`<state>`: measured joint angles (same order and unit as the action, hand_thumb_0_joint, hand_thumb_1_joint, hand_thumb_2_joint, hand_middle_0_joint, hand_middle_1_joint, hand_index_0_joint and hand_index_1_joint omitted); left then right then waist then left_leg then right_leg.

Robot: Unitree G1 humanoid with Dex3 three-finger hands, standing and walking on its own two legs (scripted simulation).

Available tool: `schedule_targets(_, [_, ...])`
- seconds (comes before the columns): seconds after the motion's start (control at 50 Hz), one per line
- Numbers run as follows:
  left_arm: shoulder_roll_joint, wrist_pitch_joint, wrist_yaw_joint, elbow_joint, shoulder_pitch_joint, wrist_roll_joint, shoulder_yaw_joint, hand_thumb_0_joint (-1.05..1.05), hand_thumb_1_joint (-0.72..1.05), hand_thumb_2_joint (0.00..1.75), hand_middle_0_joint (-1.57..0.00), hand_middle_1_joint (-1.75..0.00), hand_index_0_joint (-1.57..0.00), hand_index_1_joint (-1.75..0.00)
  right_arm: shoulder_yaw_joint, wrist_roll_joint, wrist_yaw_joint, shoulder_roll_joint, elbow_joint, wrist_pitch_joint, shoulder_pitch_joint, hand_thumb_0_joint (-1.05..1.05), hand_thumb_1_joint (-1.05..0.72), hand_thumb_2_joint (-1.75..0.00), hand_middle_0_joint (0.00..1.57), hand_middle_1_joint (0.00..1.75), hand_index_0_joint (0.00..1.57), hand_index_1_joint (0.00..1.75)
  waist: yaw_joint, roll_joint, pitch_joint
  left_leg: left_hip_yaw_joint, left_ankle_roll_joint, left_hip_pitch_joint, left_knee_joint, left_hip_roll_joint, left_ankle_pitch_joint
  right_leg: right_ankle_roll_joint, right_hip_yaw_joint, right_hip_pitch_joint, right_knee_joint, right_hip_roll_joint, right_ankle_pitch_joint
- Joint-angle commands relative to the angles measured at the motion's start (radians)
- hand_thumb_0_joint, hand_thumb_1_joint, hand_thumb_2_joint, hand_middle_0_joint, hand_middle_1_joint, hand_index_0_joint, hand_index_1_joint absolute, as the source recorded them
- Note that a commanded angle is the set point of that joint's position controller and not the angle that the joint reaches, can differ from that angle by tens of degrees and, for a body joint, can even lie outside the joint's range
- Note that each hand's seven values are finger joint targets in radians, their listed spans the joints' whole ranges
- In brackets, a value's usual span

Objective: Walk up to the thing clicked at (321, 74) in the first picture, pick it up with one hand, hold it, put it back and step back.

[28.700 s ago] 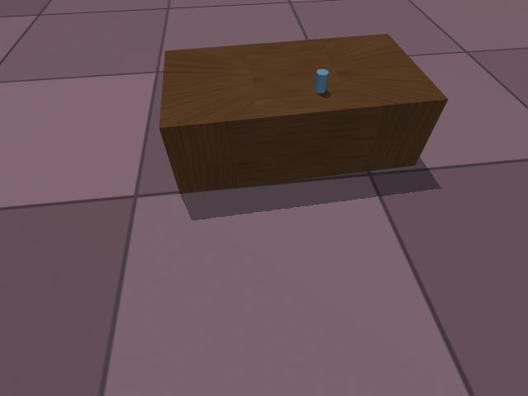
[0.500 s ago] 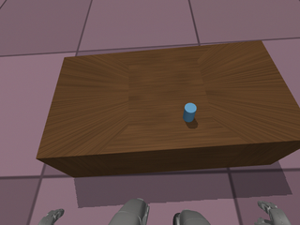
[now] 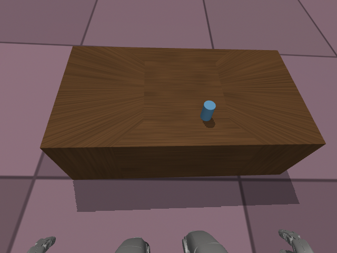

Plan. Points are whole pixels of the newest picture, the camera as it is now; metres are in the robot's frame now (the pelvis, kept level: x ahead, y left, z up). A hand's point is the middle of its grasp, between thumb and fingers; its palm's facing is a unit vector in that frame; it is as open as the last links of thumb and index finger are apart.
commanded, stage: step back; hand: right
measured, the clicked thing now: (207, 111) +0.70 -0.18 -0.30
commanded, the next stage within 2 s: none
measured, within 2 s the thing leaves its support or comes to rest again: neither
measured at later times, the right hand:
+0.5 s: hand out of the picture -0.09 -0.28 -0.17, palm faces -0.08 +0.91 -0.42, open 7.4 cm
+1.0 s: hand out of the picture -0.21 -0.29 -0.15, palm faces +0.02 +0.92 -0.40, open 7.3 cm
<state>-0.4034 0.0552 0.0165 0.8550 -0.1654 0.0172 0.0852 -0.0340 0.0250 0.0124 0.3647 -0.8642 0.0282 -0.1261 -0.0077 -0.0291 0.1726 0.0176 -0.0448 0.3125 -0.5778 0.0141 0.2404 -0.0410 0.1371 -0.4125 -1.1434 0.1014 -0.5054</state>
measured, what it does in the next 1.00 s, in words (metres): walks backwards: right foot, then left foot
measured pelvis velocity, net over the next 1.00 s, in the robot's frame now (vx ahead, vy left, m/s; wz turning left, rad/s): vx -0.32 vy -0.01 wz -0.07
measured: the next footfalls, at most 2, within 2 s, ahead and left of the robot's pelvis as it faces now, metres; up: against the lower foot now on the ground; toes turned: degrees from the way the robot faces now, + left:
right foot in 0.14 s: -0.05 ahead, -0.14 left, +0.00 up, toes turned +0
left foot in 0.50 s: -0.14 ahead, +0.11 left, +0.00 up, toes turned -1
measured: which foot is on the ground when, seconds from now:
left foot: down 0.00-0.18, up 0.20-0.48, down 0.50-0.92, up 0.94-1.00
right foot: up 0.00-0.12, down 0.14-0.52, up 0.54-0.86, down 0.88-1.00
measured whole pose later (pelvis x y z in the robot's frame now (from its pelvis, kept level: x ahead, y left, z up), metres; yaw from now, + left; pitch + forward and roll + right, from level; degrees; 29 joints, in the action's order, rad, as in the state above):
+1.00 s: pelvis -0.32 -0.01 -0.01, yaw -4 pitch -3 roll +0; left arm -0.36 0.05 -0.01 0.87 -0.21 0.04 0.06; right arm -0.04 0.00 0.02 0.40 -0.85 0.06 -0.11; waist -0.04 0.01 0.15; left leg -0.10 0.00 0.52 -1.00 -0.07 0.46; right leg 0.01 0.04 -0.27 -0.65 0.00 -0.34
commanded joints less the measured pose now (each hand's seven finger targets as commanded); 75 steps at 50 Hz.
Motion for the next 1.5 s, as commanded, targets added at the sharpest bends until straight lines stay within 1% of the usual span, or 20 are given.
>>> schedule_targets(0.0, [-0.144, -0.030, 0.006, -0.084, -0.015, -0.004, 0.036, 0.00, 0.90, 0.90, -0.20, -0.30, -0.20, -0.30, -0.084, 0.006, 0.015, 0.270, 0.073, -0.009, -0.031, 0.00, -0.90, -0.90, 0.20, 0.30, 0.20, 0.30, 0.045, 0.197, -0.227, -0.245, -0.211, -0.253, 0.122, 0.257, -0.357, -0.002, -0.047, -0.011, 0.253, -0.062, -0.019])
schedule_targets(0.1, [-0.140, -0.047, 0.000, 0.003, -0.188, 0.008, 0.040, 0.00, 0.90, 0.90, -0.20, -0.30, -0.20, -0.30, -0.085, -0.010, 0.005, 0.284, 0.082, 0.013, 0.035, 0.00, -0.90, -0.90, 0.20, 0.30, 0.20, 0.30, -0.024, 0.191, -0.282, -0.205, -0.119, -0.111, 0.049, 0.219, -0.204, 0.050, -0.143, 0.255, 0.715, -0.076, 0.252])
schedule_targets(0.18, [-0.327, -0.057, 0.000, -0.101, 0.004, 0.028, 0.084, 0.00, 0.90, 0.90, -0.20, -0.30, -0.20, -0.30, -0.081, -0.012, 0.015, 0.228, 0.088, 0.024, 0.071, 0.00, -0.90, -0.90, 0.20, 0.30, 0.20, 0.30, -0.039, -0.206, -0.100, -0.202, 0.055, 0.144, -0.571, -0.081, 0.363, 0.342, 0.421, -0.026, 0.871, -0.519, 0.316])
schedule_targets(0.24, [-0.219, -0.056, 0.011, -0.129, 0.103, 0.022, 0.061, 0.00, 0.90, 0.90, -0.20, -0.30, -0.20, -0.30, -0.068, -0.035, 0.017, 0.219, 0.046, 0.009, -0.046, 0.00, -0.90, -0.90, 0.20, 0.30, 0.20, 0.30, 0.037, -0.108, -0.139, -0.176, 0.051, 0.152, -0.630, -0.145, 0.222, 0.223, 0.081, 0.095, 0.732, -0.326, 0.602])
schedule_targets(0.38, [-0.207, -0.038, 0.027, -0.140, -0.010, 0.023, 0.059, 0.00, 0.90, 0.90, -0.20, -0.30, -0.20, -0.30, -0.061, -0.009, 0.021, 0.205, 0.070, -0.004, -0.044, 0.00, -0.90, -0.90, 0.20, 0.30, 0.20, 0.30, -0.053, -0.165, -0.205, -0.105, 0.063, 0.173, -0.277, -0.059, 0.301, 0.253, 0.102, 0.379, 0.622, -0.373, 0.748])
schedule_targets(0.46, [-0.213, -0.016, 0.015, -0.159, 0.044, 0.002, 0.042, 0.00, 0.90, 0.90, -0.20, -0.30, -0.20, -0.30, -0.075, 0.002, 0.014, 0.200, 0.016, -0.017, -0.166, 0.00, -0.90, -0.90, 0.20, 0.30, 0.20, 0.30, 0.016, -0.125, -0.261, 0.000, 0.033, -0.086, 0.168, -0.048, -0.043, 0.167, 0.025, 0.266, 0.479, -0.296, 0.653])
schedule_targets(0.5, [-0.161, -0.015, 0.016, -0.186, 0.075, -0.008, 0.024, 0.00, 0.90, 0.90, -0.20, -0.30, -0.20, -0.30, -0.111, 0.013, 0.000, 0.372, 0.049, -0.012, -0.094, 0.00, -0.90, -0.90, 0.20, 0.30, 0.20, 0.30, 0.023, 0.283, -0.229, -0.475, -0.157, -0.120, 0.227, 0.303, -0.283, 0.056, -0.151, -0.041, 0.250, -0.040, 0.050])
schedule_targets(0.52, [-0.193, -0.012, 0.030, -0.177, 0.149, 0.007, 0.051, 0.00, 0.90, 0.90, -0.20, -0.30, -0.20, -0.30, -0.121, 0.018, -0.002, 0.402, 0.063, -0.015, -0.085, 0.00, -0.90, -0.90, 0.20, 0.30, 0.20, 0.30, 0.080, 0.280, -0.202, -0.603, -0.270, 0.014, 0.267, 0.393, -0.321, 0.045, -0.009, -0.002, 0.018, -0.020, -0.175])
schedule_targets(0.6, [-0.176, -0.009, 0.022, -0.104, 0.009, -0.012, 0.046, 0.00, 0.90, 0.90, -0.20, -0.30, -0.20, -0.30, -0.081, 0.011, 0.023, 0.267, 0.069, -0.026, 0.011, 0.00, -0.90, -0.90, 0.20, 0.30, 0.20, 0.30, -0.029, 0.133, -0.179, -0.277, -0.181, -0.093, 0.114, 0.239, -0.512, 0.054, 0.061, -0.093, -0.160, -0.013, -0.017])
schedule_targets(0.74, [-0.148, -0.023, 0.008, -0.112, 0.018, 0.006, 0.034, 0.00, 0.90, 0.90, -0.20, -0.30, -0.20, -0.30, -0.087, 0.011, 0.020, 0.268, 0.073, -0.015, -0.068, 0.00, -0.90, -0.90, 0.20, 0.30, 0.20, 0.30, 0.045, 0.194, -0.243, -0.266, -0.207, -0.286, 0.087, 0.251, -0.474, 0.000, -0.045, -0.045, 0.239, -0.059, -0.031])
schedule_targets(0.82, [-0.140, -0.035, -0.002, -0.037, -0.114, 0.012, 0.029, 0.00, 0.90, 0.90, -0.20, -0.30, -0.20, -0.30, -0.088, 0.001, 0.013, 0.298, 0.095, 0.007, 0.018, 0.00, -0.90, -0.90, 0.20, 0.30, 0.20, 0.30, -0.018, 0.218, -0.296, -0.221, -0.145, -0.151, 0.029, 0.230, -0.331, 0.046, -0.135, 0.195, 0.653, -0.079, 0.189])
schedule_targets(0.86, [-0.202, -0.039, -0.003, -0.025, -0.135, 0.029, 0.053, 0.00, 0.90, 0.90, -0.20, -0.30, -0.20, -0.30, -0.069, -0.007, 0.005, 0.245, 0.100, 0.013, 0.013, 0.00, -0.90, -0.90, 0.20, 0.30, 0.20, 0.30, -0.026, 0.097, -0.261, -0.183, -0.049, 0.075, -0.027, 0.141, -0.058, 0.093, 0.003, 0.307, 0.725, -0.149, 0.202])
schedule_targets(0.9, [-0.370, -0.036, -0.007, -0.080, -0.020, 0.036, 0.089, 0.00, 0.90, 0.90, -0.20, -0.30, -0.20, -0.30, -0.072, -0.011, 0.023, 0.220, 0.114, 0.014, 0.059, 0.00, -0.90, -0.90, 0.20, 0.30, 0.20, 0.30, -0.069, -0.271, -0.149, -0.108, 0.050, 0.172, -0.470, -0.087, 0.379, 0.349, 0.442, 0.010, 0.886, -0.533, 0.172])
schedule_targets(0.98, [-0.222, -0.041, 0.010, -0.125, 0.125, 0.029, 0.056, 0.00, 0.90, 0.90, -0.20, -0.30, -0.20, -0.30, -0.067, -0.023, 0.021, 0.224, 0.064, 0.006, -0.046, 0.00, -0.90, -0.90, 0.20, 0.30, 0.20, 0.30, 0.023, -0.086, -0.133, -0.154, 0.055, 0.129, -0.619, -0.119, 0.235, 0.242, 0.068, 0.021, 0.709, -0.339, 0.481])
schedule_targets(1.08, [-0.231, -0.022, 0.016, -0.133, 0.048, 0.038, 0.051, 0.00, 0.90, 0.90, -0.20, -0.30, -0.20, -0.30, -0.055, -0.001, 0.018, 0.191, 0.079, -0.009, -0.059, 0.00, -0.90, -0.90, 0.20, 0.30, 0.20, 0.30, -0.023, -0.183, -0.172, -0.051, 0.054, 0.104, -0.194, -0.039, 0.267, 0.215, 0.065, 0.230, 0.627, -0.347, 0.556])
schedule_targets(1.14, [-0.211, -0.003, 0.003, -0.126, 0.027, 0.018, 0.034, 0.00, 0.90, 0.90, -0.20, -0.30, -0.20, -0.30, -0.068, 0.007, 0.018, 0.199, 0.013, -0.023, -0.142, 0.00, -0.90, -0.90, 0.20, 0.30, 0.20, 0.30, -0.005, -0.127, -0.230, 0.023, 0.037, -0.092, 0.166, -0.070, 0.028, 0.166, 0.024, 0.191, 0.496, -0.284, 0.425])
schedule_targets(1.2, [-0.206, -0.004, 0.008, -0.132, 0.112, 0.016, 0.038, 0.00, 0.90, 0.90, -0.20, -0.30, -0.20, -0.30, -0.112, 0.019, 0.008, 0.414, 0.051, -0.030, -0.057, 0.00, -0.90, -0.90, 0.20, 0.30, 0.20, 0.30, 0.048, 0.241, -0.180, -0.654, -0.255, 0.091, 0.342, 0.410, 0.143, 0.050, -0.037, -0.022, 0.064, -0.095, -0.119])
schedule_targets(1.26, [-0.187, -0.002, -0.007, -0.059, 0.013, -0.004, 0.038, 0.00, 0.90, 0.90, -0.20, -0.30, -0.20, -0.30, -0.072, 0.026, 0.024, 0.296, 0.041, -0.052, 0.026, 0.00, -0.90, -0.90, 0.20, 0.30, 0.20, 0.30, -0.044, 0.102, -0.166, -0.328, -0.145, 0.067, 0.209, 0.232, -0.026, 0.069, 0.042, 0.001, -0.032, -0.063, 0.021])
schedule_targets(1.42, [-0.158, -0.063, -0.022, 0.030, -0.082, 0.024, 0.038, 0.00, 0.90, 0.90, -0.20, -0.30, -0.20, -0.30, -0.078, 0.022, -0.003, 0.261, 0.021, -0.034, -0.033, 0.00, -0.90, -0.90, 0.20, 0.30, 0.20, 0.30, -0.027, 0.160, -0.181, -0.212, -0.069, 0.040, 0.118, 0.156, 0.219, 0.094, -0.124, 0.322, 0.822, -0.071, 0.152])
schedule_targets(1.48, [-0.316, -0.084, -0.018, 0.009, -0.007, 0.042, 0.072, 0.00, 0.90, 0.90, -0.20, -0.30, -0.20, -0.30, -0.068, 0.017, 0.002, 0.206, 0.031, -0.042, 0.015, 0.00, -0.90, -0.90, 0.20, 0.30, 0.20, 0.30, -0.047, -0.128, -0.067, -0.115, 0.058, 0.191, -0.247, 0.003, 0.300, 0.273, 0.434, 0.090, 0.947, -0.462, -0.370])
